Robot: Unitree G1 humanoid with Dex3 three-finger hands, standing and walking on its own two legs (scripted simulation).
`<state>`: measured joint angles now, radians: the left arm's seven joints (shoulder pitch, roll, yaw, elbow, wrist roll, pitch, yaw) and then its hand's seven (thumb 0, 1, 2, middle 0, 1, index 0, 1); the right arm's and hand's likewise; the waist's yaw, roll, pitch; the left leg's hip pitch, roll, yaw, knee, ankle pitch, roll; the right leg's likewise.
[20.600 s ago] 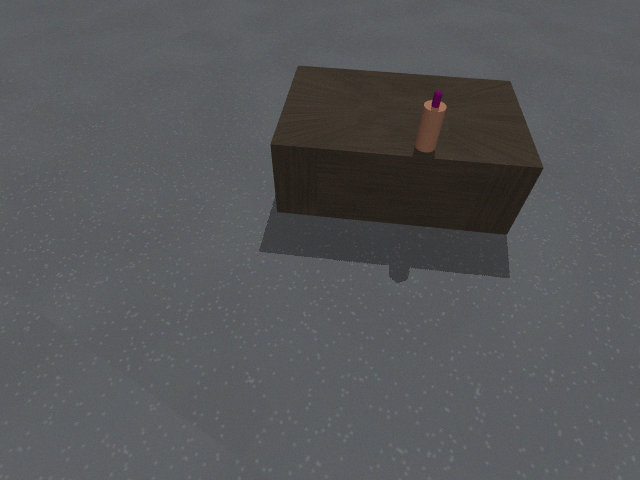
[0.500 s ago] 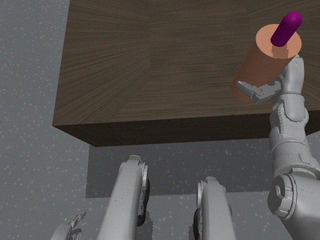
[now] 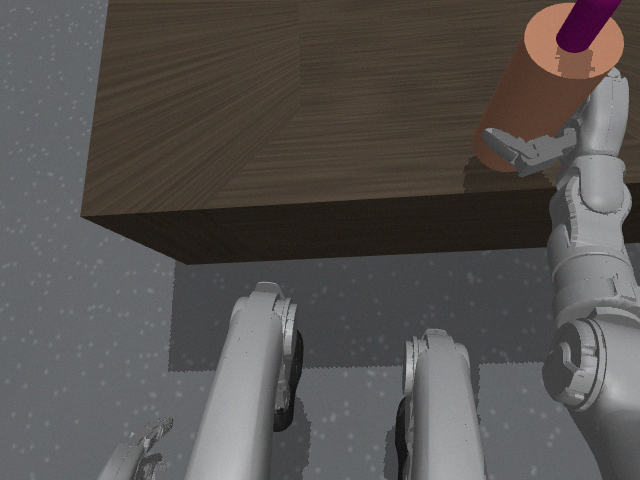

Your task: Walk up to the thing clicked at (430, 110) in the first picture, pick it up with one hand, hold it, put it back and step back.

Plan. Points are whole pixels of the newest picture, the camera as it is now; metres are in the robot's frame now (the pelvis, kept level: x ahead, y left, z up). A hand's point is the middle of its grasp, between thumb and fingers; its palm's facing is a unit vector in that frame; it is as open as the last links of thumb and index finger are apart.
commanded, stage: lower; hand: right
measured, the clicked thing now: (543, 84) +0.54 -0.12 +0.04
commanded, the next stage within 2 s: loosen in 0.88 s
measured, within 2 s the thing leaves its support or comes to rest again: rests again in 0.82 s
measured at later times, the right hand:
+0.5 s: hand (524, 117) +0.55 -0.13 -0.03, palm faces +0.00 +1.00 -0.03, open 10.7 cm
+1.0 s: hand (527, 112) +0.56 -0.14 -0.04, palm faces +0.02 +1.00 -0.03, open 10.7 cm
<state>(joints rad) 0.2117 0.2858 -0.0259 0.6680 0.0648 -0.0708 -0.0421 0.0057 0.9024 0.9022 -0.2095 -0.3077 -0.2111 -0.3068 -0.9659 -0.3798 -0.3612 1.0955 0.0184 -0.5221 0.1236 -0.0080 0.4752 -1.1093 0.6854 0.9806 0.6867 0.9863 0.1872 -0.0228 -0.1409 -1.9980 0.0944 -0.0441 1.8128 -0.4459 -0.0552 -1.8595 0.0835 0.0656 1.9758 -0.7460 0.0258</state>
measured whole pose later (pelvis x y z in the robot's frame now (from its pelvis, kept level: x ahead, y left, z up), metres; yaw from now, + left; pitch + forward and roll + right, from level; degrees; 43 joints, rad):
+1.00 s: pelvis -0.01 -0.01 -0.04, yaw +0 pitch +37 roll +3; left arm 0.23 0.30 -0.06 0.63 0.08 -0.01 -0.07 0.00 0.87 0.91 -0.21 -0.30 -0.20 -0.31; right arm -1.11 -0.44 -0.35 1.19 -0.04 -0.51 0.04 -0.01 0.48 -1.11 0.68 0.99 0.69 0.99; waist 0.23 -0.02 -0.11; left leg -2.12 0.11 -0.06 1.92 -0.44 -0.07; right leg -2.01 0.11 0.06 2.12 -0.75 0.01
